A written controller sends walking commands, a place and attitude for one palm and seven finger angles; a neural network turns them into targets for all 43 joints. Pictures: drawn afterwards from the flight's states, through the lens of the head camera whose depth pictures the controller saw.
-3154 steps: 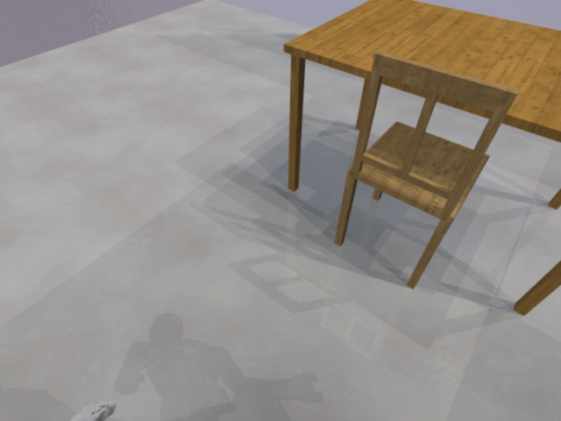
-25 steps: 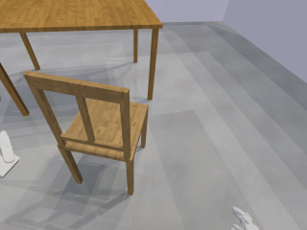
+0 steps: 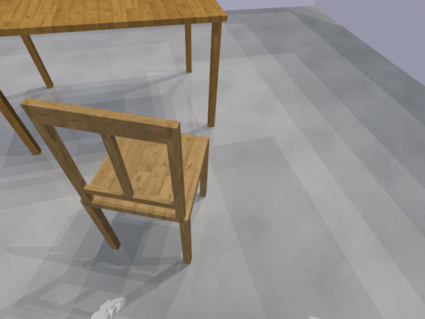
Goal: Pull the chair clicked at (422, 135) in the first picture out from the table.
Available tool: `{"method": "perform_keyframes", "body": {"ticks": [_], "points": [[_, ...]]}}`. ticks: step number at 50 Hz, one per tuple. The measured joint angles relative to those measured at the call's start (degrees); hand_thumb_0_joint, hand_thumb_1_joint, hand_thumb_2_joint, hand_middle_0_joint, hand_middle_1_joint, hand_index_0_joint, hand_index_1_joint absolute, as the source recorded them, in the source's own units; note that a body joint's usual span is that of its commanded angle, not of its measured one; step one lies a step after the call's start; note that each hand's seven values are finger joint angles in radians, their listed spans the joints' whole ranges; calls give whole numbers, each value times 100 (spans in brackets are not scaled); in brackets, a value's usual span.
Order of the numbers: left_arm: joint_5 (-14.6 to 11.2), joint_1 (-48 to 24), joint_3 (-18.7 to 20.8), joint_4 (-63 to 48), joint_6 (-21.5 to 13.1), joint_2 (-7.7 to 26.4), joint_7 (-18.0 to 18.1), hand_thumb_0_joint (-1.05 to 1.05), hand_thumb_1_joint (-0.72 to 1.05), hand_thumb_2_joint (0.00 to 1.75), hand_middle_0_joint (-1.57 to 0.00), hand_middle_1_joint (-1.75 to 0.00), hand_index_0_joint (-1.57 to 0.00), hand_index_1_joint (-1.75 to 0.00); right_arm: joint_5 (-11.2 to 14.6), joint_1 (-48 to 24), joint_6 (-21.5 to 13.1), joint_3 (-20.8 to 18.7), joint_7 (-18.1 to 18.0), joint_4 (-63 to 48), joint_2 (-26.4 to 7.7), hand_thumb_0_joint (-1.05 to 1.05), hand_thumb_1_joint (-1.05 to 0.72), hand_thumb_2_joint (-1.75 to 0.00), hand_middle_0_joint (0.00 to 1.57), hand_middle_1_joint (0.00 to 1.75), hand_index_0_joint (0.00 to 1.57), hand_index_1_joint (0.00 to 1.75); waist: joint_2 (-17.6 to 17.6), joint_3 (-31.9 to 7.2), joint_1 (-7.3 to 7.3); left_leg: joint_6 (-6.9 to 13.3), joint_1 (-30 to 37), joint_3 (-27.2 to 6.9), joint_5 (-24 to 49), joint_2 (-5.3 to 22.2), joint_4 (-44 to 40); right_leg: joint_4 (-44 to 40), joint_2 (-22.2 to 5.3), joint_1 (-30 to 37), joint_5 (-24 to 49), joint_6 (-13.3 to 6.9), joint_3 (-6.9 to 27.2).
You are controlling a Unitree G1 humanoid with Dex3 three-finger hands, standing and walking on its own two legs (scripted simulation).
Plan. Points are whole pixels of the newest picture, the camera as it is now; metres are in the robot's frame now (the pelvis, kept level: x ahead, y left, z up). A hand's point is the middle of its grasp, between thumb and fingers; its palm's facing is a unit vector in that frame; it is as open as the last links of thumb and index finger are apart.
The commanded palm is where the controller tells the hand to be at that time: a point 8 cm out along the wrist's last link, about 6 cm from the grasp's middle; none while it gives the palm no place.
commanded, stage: let the arm hang, fingers relaxed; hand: left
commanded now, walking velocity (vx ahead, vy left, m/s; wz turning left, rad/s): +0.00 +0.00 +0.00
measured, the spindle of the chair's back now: (119, 167) +0.51 +0.27 -0.10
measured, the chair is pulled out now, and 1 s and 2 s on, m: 0.66 0.66 0.66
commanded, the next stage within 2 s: look to check the result in 0.86 s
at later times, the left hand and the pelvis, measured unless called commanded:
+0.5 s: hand out of the picture -0.01 +0.18 -0.16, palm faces +0.02 -0.98 -0.22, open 7.3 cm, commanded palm none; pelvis +0.00 +0.00 +0.01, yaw +0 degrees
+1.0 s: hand out of the picture -0.02 +0.14 -0.17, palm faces +0.04 -0.99 -0.16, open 7.4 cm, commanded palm none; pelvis +0.00 -0.02 +0.01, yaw +0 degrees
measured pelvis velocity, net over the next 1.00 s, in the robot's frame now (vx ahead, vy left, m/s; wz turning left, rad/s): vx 0.00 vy -0.02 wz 0.00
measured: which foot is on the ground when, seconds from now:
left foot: down 0.00-1.00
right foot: down 0.00-1.00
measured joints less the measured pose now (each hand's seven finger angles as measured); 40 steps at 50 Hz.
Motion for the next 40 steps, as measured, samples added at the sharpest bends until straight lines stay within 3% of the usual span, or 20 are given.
{"method": "perform_keyframes", "body": {"ticks": [1, 3, 7, 20, 33, 40], "points": [[-16, 36, -94, 306, 7, -99, -12, 1, 91, 90, -19, -30, -20, -30, 0, 60, 17, 30, -7, 83, 50, 1, -91, -90, 20, 30, 20, 30, -88, 56, 10, -5, 57, -5, 15, 12, -51, -65, 13, 63, 21, 4, -5], [-174, 1, 96, 624, -136, -184, 130, -3, 96, 90, -20, -30, -21, -30, 10, 219, 44, 56, -42, 265, 145, 1, -91, -90, 20, 30, 20, 30, -205, 148, 79, -18, 107, -81, 56, 45, -130, -247, 44, 189, 94, -7, -84], [-100, -84, 83, 1159, -234, 56, 104, -6, 100, 90, -21, -30, -21, -30, 13, 428, 123, -9, -126, 627, 127, 0, -93, -90, 20, 30, 20, 30, -168, 207, 210, -27, 217, -146, 125, 91, -278, -577, 94, 396, 247, -30, -153], [-115, 183, -33, 2329, -248, 159, 90, -1, 92, 90, -20, -30, -20, -30, 64, 653, 97, -20, -163, 1161, 140, 0, -92, -90, 20, 30, 20, 30, 282, 173, 186, 16, 516, -48, 260, 38, -627, -778, 45, 596, 333, 5, -51], [-111, 194, -142, 2594, -329, -307, 102, 0, 90, 90, -20, -30, -20, -30, 72, 685, 54, -14, -182, 1437, 330, 0, -91, -90, 20, 30, 20, 30, 232, 89, 193, -30, 555, -20, 299, 70, -683, -745, 79, 581, 338, -41, -24], [-107, 216, -114, 2659, -352, -380, 116, 0, 91, 90, -20, -30, -20, -30, 69, 777, 34, -38, -215, 1496, 376, 0, -91, -90, 20, 30, 20, 30, 187, 75, 181, -72, 552, -35, 302, 109, -684, -739, 116, 574, 336, -82, -40]]}}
